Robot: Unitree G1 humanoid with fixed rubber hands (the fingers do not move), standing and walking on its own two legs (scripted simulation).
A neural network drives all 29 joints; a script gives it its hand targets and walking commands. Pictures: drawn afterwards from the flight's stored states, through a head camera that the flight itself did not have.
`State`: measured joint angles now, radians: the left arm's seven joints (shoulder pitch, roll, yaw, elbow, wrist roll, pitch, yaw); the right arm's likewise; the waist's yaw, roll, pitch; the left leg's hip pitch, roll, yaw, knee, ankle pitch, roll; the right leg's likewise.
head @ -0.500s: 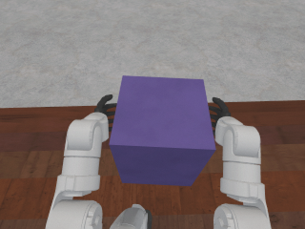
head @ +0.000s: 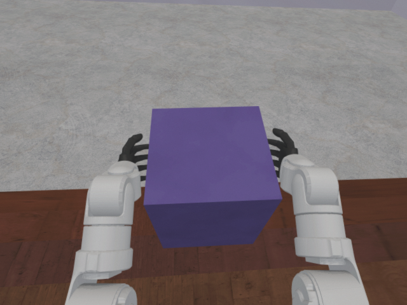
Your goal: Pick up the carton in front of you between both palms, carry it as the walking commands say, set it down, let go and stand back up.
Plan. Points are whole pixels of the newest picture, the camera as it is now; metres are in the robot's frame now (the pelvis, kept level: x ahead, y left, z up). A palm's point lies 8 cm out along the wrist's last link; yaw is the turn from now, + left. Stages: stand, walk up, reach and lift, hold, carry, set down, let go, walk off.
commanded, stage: carry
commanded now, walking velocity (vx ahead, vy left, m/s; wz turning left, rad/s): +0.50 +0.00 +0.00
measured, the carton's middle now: (207, 182) +0.36 +0.01 +0.05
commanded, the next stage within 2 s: none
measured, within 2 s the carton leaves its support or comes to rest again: neither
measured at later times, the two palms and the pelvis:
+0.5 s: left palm (169, 120) +0.73 +0.14 -0.09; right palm (253, 130) +0.71 -0.16 -0.10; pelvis +0.38 +0.03 -0.18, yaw +1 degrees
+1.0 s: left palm (174, 103) +1.10 +0.17 -0.28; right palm (231, 105) +1.13 -0.13 -0.29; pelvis +0.78 -0.01 -0.36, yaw +0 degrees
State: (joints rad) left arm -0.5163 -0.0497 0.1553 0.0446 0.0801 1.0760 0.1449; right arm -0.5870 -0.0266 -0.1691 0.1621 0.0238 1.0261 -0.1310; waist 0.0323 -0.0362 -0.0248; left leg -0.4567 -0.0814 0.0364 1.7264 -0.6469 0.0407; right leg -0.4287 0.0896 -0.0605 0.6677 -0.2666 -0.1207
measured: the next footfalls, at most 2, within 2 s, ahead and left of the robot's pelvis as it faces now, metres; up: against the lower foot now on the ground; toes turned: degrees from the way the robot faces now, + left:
left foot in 0.32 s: +0.40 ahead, +0.07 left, -0.15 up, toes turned +2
right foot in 0.70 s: +0.72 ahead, -0.06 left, -0.30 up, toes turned +1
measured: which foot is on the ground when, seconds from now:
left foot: up 0.00-0.30, down 0.32-0.72, up 0.74-1.00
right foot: down 0.00-0.34, up 0.36-0.68, down 0.70-1.00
